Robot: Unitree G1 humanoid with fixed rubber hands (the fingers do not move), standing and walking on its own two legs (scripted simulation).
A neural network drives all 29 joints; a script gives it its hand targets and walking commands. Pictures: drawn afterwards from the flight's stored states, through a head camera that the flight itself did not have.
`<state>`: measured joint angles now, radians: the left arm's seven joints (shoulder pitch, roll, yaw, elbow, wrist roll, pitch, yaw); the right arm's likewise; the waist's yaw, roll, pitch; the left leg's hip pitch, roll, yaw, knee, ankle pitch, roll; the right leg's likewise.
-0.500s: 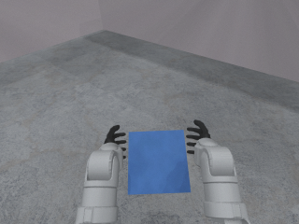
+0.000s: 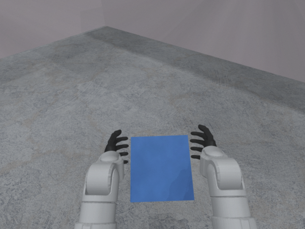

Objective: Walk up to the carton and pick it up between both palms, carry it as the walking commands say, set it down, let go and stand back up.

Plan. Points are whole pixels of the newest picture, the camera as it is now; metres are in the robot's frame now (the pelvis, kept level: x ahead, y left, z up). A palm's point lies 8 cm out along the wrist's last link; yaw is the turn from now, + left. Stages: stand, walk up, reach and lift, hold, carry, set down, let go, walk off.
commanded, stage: carry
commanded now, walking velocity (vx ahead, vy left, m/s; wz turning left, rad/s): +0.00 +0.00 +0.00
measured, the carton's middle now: (160, 168) +0.33 -0.01 -0.02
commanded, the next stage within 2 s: hold in 0.68 s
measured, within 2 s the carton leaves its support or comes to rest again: neither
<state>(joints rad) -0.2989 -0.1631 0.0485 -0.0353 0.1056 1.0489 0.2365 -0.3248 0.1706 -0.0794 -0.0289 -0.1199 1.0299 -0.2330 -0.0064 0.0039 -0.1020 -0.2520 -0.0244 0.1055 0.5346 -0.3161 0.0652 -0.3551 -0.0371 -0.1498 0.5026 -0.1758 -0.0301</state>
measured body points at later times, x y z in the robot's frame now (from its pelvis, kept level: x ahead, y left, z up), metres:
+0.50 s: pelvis +0.00 +0.03 +0.00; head -0.03 +0.03 +0.45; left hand +0.31 +0.15 +0.08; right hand +0.31 -0.10 +0.09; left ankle -0.02 +0.07 -0.73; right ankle +0.06 -0.10 -0.73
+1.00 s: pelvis +0.00 +0.00 +0.01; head -0.06 +0.00 +0.46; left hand +0.29 +0.13 +0.05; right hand +0.32 -0.12 +0.06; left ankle -0.02 +0.07 -0.73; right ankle +0.06 -0.15 -0.73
